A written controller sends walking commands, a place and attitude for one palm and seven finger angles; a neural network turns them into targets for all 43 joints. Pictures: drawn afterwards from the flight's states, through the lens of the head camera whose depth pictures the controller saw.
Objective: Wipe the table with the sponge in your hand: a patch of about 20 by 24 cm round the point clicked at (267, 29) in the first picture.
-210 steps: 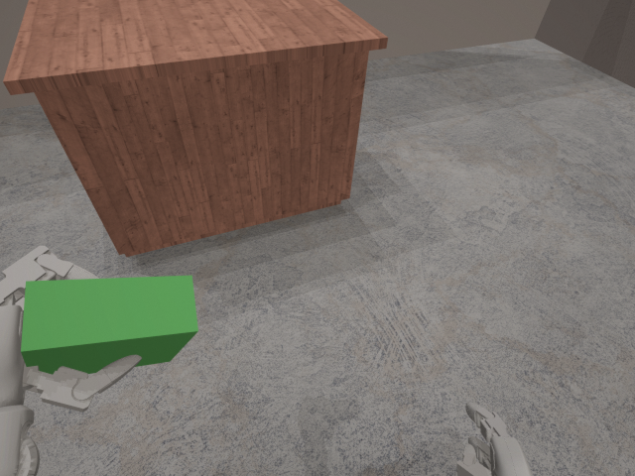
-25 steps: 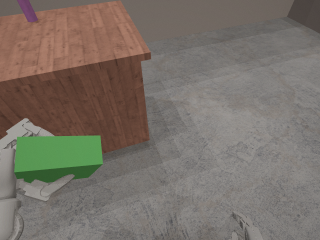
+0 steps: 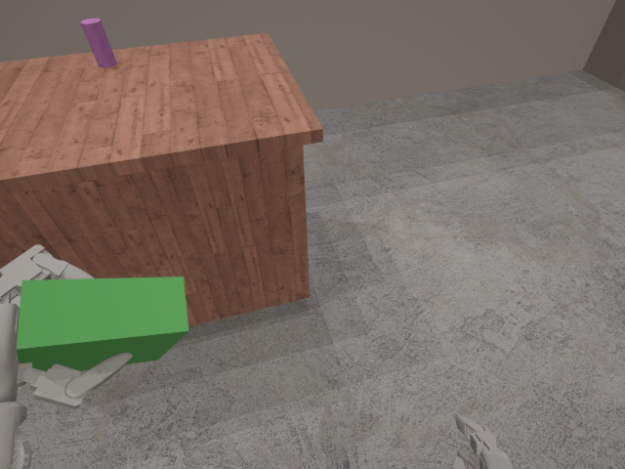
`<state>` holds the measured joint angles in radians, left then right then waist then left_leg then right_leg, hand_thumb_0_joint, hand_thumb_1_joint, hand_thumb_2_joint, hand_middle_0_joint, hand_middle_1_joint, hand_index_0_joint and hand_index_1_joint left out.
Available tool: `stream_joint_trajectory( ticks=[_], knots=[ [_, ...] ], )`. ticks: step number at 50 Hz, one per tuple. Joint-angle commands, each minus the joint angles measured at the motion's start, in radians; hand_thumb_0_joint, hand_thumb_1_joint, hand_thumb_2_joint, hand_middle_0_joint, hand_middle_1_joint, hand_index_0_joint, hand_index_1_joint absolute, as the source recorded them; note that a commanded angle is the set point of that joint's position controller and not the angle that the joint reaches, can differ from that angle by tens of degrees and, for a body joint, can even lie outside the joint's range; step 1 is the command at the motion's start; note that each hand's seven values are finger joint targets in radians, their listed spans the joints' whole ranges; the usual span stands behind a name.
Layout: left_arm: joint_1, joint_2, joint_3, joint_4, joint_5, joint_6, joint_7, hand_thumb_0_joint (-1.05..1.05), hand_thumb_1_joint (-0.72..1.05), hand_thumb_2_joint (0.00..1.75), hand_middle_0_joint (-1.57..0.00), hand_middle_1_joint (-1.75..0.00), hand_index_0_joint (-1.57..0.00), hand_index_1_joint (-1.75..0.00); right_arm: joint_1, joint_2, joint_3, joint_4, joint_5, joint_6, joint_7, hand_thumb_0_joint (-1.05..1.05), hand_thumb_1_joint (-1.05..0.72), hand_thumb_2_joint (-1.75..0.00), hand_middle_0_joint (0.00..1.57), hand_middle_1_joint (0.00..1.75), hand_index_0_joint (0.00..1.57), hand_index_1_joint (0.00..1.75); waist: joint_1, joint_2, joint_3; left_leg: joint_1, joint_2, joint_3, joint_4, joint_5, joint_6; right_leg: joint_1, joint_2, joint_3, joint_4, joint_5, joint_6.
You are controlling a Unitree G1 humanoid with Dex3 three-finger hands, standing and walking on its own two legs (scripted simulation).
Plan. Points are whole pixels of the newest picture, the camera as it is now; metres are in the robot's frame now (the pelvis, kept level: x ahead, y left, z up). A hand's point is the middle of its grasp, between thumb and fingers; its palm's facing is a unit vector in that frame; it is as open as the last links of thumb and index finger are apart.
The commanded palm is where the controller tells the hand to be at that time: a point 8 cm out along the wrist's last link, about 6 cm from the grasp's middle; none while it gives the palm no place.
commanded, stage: take the last steps up to it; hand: left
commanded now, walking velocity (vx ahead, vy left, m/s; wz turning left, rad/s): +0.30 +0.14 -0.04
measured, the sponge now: (127, 325) +0.22 +0.21 +0.15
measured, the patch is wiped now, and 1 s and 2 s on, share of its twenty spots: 0.00 0.00 0.00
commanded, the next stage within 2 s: come to a stop and stand still in 1.82 s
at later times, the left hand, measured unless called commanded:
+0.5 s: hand (95, 233) +0.31 +0.27 +0.18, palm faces +0.39 -0.79 -0.47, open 9.9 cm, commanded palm +0.26 +0.31 +0.18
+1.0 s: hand (143, 185) +0.43 +0.27 +0.16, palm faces +0.35 -0.80 -0.49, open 9.9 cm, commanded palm +0.37 +0.31 +0.18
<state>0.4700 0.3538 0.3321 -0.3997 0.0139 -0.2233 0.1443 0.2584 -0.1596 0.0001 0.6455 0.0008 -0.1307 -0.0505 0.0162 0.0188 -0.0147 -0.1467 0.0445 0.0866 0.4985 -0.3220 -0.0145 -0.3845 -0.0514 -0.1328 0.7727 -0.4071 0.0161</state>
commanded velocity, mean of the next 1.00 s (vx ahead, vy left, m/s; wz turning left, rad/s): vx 0.30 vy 0.13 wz -0.02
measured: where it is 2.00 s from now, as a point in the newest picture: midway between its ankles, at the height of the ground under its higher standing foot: (301, 448)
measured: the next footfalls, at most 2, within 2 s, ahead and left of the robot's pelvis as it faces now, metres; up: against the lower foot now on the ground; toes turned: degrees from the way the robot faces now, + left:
right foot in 0.04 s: +0.09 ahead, -0.09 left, +0.00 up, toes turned -8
left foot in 0.46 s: +0.17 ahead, +0.17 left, +0.00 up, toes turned +8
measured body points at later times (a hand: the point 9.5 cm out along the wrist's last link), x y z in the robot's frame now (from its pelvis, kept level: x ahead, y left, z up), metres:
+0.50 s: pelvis +0.10 +0.04 -0.01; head +0.13 +0.04 +0.44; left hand +0.29 +0.31 +0.21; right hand +0.25 -0.23 -0.09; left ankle +0.13 +0.16 -0.74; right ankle +0.05 -0.08 -0.72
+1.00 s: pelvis +0.20 +0.03 +0.01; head +0.24 +0.02 +0.45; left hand +0.40 +0.31 +0.19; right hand +0.35 -0.22 -0.10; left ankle +0.23 +0.19 -0.67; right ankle +0.19 -0.05 -0.73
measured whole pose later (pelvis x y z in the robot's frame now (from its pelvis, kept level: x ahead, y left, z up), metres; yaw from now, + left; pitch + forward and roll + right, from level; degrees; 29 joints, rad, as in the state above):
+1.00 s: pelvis +0.20 +0.03 +0.01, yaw -2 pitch +0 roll +2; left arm 0.49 0.35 0.37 -0.45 0.00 -0.25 0.14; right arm 0.18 -0.22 -0.03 0.65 0.00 -0.06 -0.04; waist -0.01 -0.01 0.08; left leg -0.51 0.08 0.07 0.96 -0.33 -0.02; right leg -0.24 -0.08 -0.17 0.51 -0.28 -0.05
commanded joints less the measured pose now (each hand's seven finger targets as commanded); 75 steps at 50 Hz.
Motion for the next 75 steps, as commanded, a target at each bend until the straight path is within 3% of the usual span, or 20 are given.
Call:
stream_joint_trajectory(
  ticks=[1, 3, 7, 10, 21, 23, 25, 36, 37, 39, 40, 47, 55, 56, 58, 59, 65, 71, 73, 75],
  knots=[
    [-0.178, 0.165, 0.091, -0.189, -0.012, -0.064, 0.02, 0.0, 0.1, 1.3, -1.2, -1.6, -1.2, -1.6, -0.127, -0.16, -0.049, -0.124, -0.001, -0.046, -0.017, 0.0, -0.9, -0.9, 0.2, 0.3, 0.2, 0.3, 0.003, 0.055, -0.003, -0.255, 0.123, -0.052, 0.107, -0.02, 0.115, 0.317, -0.013, 0.033, -0.325, 0.088, -0.022],
    [-0.186, 0.219, 0.139, -0.147, -0.023, -0.057, 0.02, 0.0, 0.1, 1.3, -1.2, -1.6, -1.2, -1.6, -0.16, -0.147, -0.057, -0.147, 0.004, -0.033, -0.006, 0.0, -0.9, -0.9, 0.2, 0.3, 0.2, 0.3, 0.009, -0.374, -0.016, -0.572, -0.04, -0.027, 0.662, -0.21, 0.028, 0.412, -0.403, 0.718, -0.543, 0.071, -0.197],
    [-0.086, 0.214, 0.167, -0.193, -0.036, -0.101, -0.005, 0.0, 0.1, 1.3, -1.2, -1.6, -1.2, -1.6, -0.156, -0.14, -0.051, -0.122, -0.001, 0.005, 0.013, 0.0, -0.9, -0.9, 0.2, 0.3, 0.2, 0.3, -0.011, -0.082, 0.024, -0.521, 0.058, -0.132, 0.761, 0.01, -0.011, 0.212, -0.329, 0.441, -0.541, 0.089, -0.188],
    [-0.039, 0.221, 0.196, -0.272, -0.035, -0.123, 0.003, 0.0, 0.1, 1.3, -1.2, -1.6, -1.2, -1.6, -0.175, -0.131, -0.043, -0.134, -0.003, 0.022, 0.017, 0.0, -0.9, -0.9, 0.2, 0.3, 0.2, 0.3, -0.019, -0.103, -0.064, -0.48, 0.064, -0.078, 0.59, 0.05, -0.018, 0.288, -0.276, 0.245, -0.491, 0.349, -0.16],
    [-0.002, 0.183, 0.176, -0.345, -0.036, -0.086, 0.052, 0.0, 0.1, 1.3, -1.2, -1.6, -1.2, -1.6, -0.098, -0.148, -0.08, -0.186, -0.002, -0.008, -0.012, 0.0, -0.9, -0.9, 0.2, 0.3, 0.2, 0.3, -0.021, -0.065, -0.139, 0.001, -0.007, 0.088, -0.096, 0.143, 0.025, 0.254, -0.175, 0.147, -0.21, 0.383, -0.086],
    [-0.02, 0.171, 0.165, -0.357, -0.041, -0.099, 0.048, 0.0, 0.1, 1.3, -1.2, -1.6, -1.2, -1.6, -0.094, -0.187, -0.096, -0.193, 0.007, 0.0, -0.014, 0.0, -0.9, -0.9, 0.2, 0.3, 0.2, 0.3, -0.03, 0.274, -0.165, 0.265, 0.275, -0.285, -0.119, 0.383, 0.166, -0.103, -0.013, 0.013, 0.169, -0.069, -0.001],
    [-0.023, 0.202, 0.161, -0.242, -0.026, -0.1, 0.034, 0.0, 0.1, 1.3, -1.2, -1.6, -1.2, -1.6, -0.095, -0.167, -0.083, -0.179, 0.012, -0.015, -0.009, 0.0, -0.9, -0.9, 0.2, 0.3, 0.2, 0.3, -0.027, 0.208, -0.075, 0.158, 0.371, -0.421, -0.193, 0.334, 0.261, -0.249, -0.008, 0.077, 0.417, -0.234, -0.012],
    [-0.053, 0.196, 0.158, -0.321, -0.033, -0.065, 0.033, 0.0, 0.1, 1.3, -1.2, -1.6, -1.2, -1.6, -0.124, -0.146, -0.044, -0.152, 0.002, -0.046, -0.013, 0.0, -0.9, -0.9, 0.2, 0.3, 0.2, 0.3, -0.004, 0.164, -0.078, -0.088, 0.203, -0.037, -0.054, 0.182, 0.128, 0.176, 0.018, -0.067, -0.213, 0.099, 0.005],
    [-0.057, 0.191, 0.16, -0.287, -0.031, -0.059, 0.032, 0.0, 0.1, 1.3, -1.2, -1.6, -1.2, -1.6, -0.125, -0.143, -0.047, -0.148, 0.004, -0.036, -0.014, 0.0, -0.9, -0.9, 0.2, 0.3, 0.2, 0.3, 0.002, 0.078, -0.09, -0.14, 0.171, -0.006, 0.067, 0.146, 0.106, 0.265, -0.001, -0.03, -0.297, 0.15, -0.009],
    [-0.073, 0.229, 0.19, -0.248, -0.028, -0.053, 0.033, 0.0, 0.1, 1.3, -1.2, -1.6, -1.2, -1.6, -0.138, -0.11, -0.043, -0.164, 0.003, -0.017, -0.009, 0.0, -0.9, -0.9, 0.2, 0.3, 0.2, 0.3, -0.001, -0.338, -0.113, -0.499, -0.031, 0.064, 0.558, -0.201, 0.024, 0.462, -0.359, 0.595, -0.466, 0.273, -0.184],
    [-0.07, 0.221, 0.203, -0.195, -0.042, -0.05, 0.032, 0.0, 0.1, 1.3, -1.2, -1.6, -1.2, -1.6, -0.156, -0.121, -0.041, -0.163, -0.002, -0.013, -0.004, 0.0, -0.9, -0.9, 0.2, 0.3, 0.2, 0.3, 0.004, -0.296, -0.085, -0.564, -0.01, -0.068, 0.721, -0.222, 0.009, 0.433, -0.438, 0.674, -0.494, 0.307, -0.23],
    [-0.056, 0.191, 0.162, -0.289, -0.03, -0.11, 0.019, 0.0, 0.1, 1.3, -1.2, -1.6, -1.2, -1.6, -0.155, -0.123, -0.039, -0.146, -0.005, 0.022, 0.01, 0.0, -0.9, -0.9, 0.2, 0.3, 0.2, 0.3, -0.023, -0.13, -0.068, -0.418, 0.069, -0.047, 0.46, 0.003, -0.009, 0.283, -0.275, 0.159, -0.427, 0.582, -0.15],
    [-0.018, 0.216, 0.194, -0.395, -0.035, -0.085, 0.058, 0.0, 0.1, 1.3, -1.2, -1.6, -1.2, -1.6, -0.105, -0.137, -0.072, -0.193, -0.004, 0.001, -0.009, 0.0, -0.9, -0.9, 0.2, 0.3, 0.2, 0.3, -0.013, -0.093, -0.128, -0.06, -0.016, 0.098, -0.042, 0.157, 0.011, 0.28, -0.208, 0.121, -0.283, 0.398, -0.105],
    [-0.04, 0.207, 0.184, -0.407, -0.036, -0.09, 0.056, 0.0, 0.1, 1.3, -1.2, -1.6, -1.2, -1.6, -0.094, -0.146, -0.079, -0.196, 0.001, 0.001, -0.016, 0.0, -0.9, -0.9, 0.2, 0.3, 0.2, 0.3, -0.027, 0.001, -0.141, 0.04, 0.005, 0.066, -0.09, 0.162, 0.025, 0.22, -0.166, 0.091, -0.147, 0.364, -0.079],
    [-0.057, 0.197, 0.175, -0.412, -0.04, -0.108, 0.053, 0.0, 0.1, 1.3, -1.2, -1.6, -1.2, -1.6, -0.095, -0.176, -0.089, -0.21, 0.009, 0.001, -0.013, 0.0, -0.9, -0.9, 0.2, 0.3, 0.2, 0.3, -0.025, 0.353, -0.15, 0.233, 0.322, -0.394, -0.16, 0.395, 0.189, -0.14, 0.014, 0.014, 0.265, -0.239, -0.008],
    [-0.049, 0.217, 0.183, -0.338, -0.031, -0.107, 0.051, 0.0, 0.1, 1.3, -1.2, -1.6, -1.2, -1.6, -0.094, -0.167, -0.083, -0.213, 0.009, -0.005, -0.006, 0.0, -0.9, -0.9, 0.2, 0.3, 0.2, 0.3, -0.028, 0.25, -0.108, 0.177, 0.358, -0.443, -0.189, 0.392, 0.241, -0.198, 0.021, 0.068, 0.396, -0.259, -0.022],
    [-0.07, 0.164, 0.129, -0.37, -0.041, -0.087, 0.016, 0.0, 0.1, 1.3, -1.2, -1.6, -1.2, -1.6, -0.116, -0.159, -0.066, -0.168, 0.016, -0.025, -0.001, 0.0, -0.9, -0.9, 0.2, 0.3, 0.2, 0.3, -0.011, 0.232, -0.051, -0.054, 0.231, -0.125, -0.199, 0.193, 0.193, -0.117, -0.04, 0.033, 0.237, -0.012, 0.009],
    [-0.056, 0.186, 0.145, -0.348, -0.037, -0.057, 0.031, 0.0, 0.1, 1.3, -1.2, -1.6, -1.2, -1.6, -0.114, -0.15, -0.042, -0.161, 0.006, -0.041, -0.013, 0.0, -0.9, -0.9, 0.2, 0.3, 0.2, 0.3, -0.009, 0.173, -0.089, -0.084, 0.216, -0.074, -0.107, 0.149, 0.136, 0.12, 0.024, -0.053, -0.168, 0.048, 0.016],
    [-0.075, 0.189, 0.151, -0.3, -0.029, -0.048, 0.036, 0.0, 0.1, 1.3, -1.2, -1.6, -1.2, -1.6, -0.117, -0.143, -0.042, -0.155, 0.007, -0.027, -0.018, 0.0, -0.9, -0.9, 0.2, 0.3, 0.2, 0.3, -0.008, 0.057, -0.095, -0.164, 0.155, -0.02, 0.048, 0.023, 0.089, 0.24, -0.02, 0.024, -0.335, 0.123, -0.011],
    [-0.095, 0.233, 0.183, -0.259, -0.03, -0.036, 0.04, 0.0, 0.1, 1.3, -1.2, -1.6, -1.2, -1.6, -0.131, -0.112, -0.032, -0.172, 0.003, -0.01, -0.013, 0.0, -0.9, -0.9, 0.2, 0.3, 0.2, 0.3, -0.004, -0.314, -0.088, -0.47, -0.036, 0.035, 0.485, -0.244, 0.012, 0.366, -0.371, 0.604, -0.493, 0.238, -0.188]
  ],
)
